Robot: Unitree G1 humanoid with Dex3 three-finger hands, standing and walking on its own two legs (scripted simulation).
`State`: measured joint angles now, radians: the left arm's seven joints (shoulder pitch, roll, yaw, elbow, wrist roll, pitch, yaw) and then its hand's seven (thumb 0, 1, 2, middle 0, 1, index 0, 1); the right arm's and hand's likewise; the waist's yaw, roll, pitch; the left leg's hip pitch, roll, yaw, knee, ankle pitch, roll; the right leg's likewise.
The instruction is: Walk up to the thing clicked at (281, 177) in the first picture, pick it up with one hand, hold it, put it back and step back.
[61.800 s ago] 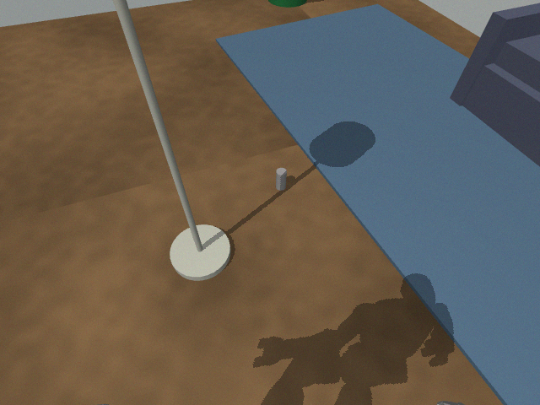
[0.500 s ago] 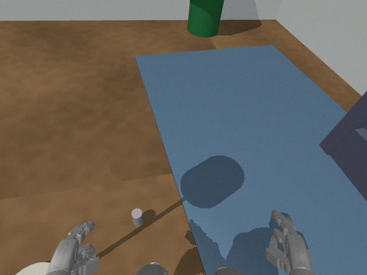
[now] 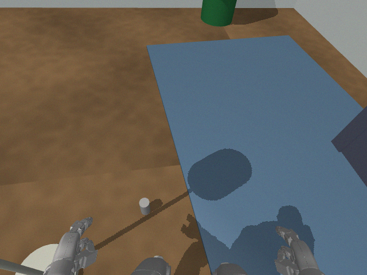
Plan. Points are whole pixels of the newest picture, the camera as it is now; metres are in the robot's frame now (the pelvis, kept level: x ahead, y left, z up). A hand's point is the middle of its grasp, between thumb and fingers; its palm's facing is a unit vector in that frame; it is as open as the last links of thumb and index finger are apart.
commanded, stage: stand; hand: left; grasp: from above
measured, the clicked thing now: (144, 206) +0.48 +0.18 -0.68
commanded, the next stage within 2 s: none
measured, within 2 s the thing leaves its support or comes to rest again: neither
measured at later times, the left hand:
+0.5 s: hand out of the picture +0.05 +0.22 -0.13, palm faces +0.07 -0.95 -0.30, open 7.4 cm
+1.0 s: hand out of the picture +0.07 +0.24 -0.12, palm faces +0.06 -0.95 -0.30, open 7.4 cm
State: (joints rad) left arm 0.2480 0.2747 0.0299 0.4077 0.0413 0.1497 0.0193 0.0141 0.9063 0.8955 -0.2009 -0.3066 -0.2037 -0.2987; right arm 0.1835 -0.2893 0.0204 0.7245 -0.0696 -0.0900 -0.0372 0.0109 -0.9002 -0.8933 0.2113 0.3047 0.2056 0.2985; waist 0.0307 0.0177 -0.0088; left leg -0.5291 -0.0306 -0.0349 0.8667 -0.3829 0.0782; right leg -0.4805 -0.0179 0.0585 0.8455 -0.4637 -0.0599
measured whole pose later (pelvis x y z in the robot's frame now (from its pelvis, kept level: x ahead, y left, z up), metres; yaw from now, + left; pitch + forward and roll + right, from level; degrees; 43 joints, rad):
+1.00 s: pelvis +0.02 +0.00 +0.05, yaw +1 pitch -3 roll -3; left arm 0.16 0.30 0.05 1.10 0.02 0.01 0.03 0.01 0.91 0.90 -0.20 -0.30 -0.20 -0.30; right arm 0.11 -0.31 -0.03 1.17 -0.02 -0.02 -0.02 0.00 -0.90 -0.89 0.21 0.30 0.20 0.30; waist 0.01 0.01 0.04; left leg -0.15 -0.06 -0.04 0.36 -0.16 0.08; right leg -0.13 -0.07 0.05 0.41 -0.28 -0.02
